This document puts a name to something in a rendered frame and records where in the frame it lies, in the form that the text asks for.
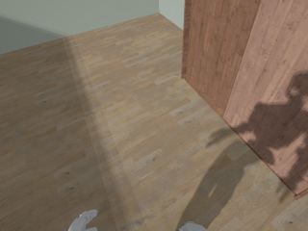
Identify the robot left hand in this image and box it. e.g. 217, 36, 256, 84
68, 209, 98, 231

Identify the wardrobe door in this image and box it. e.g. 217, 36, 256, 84
186, 0, 262, 112
223, 0, 308, 194

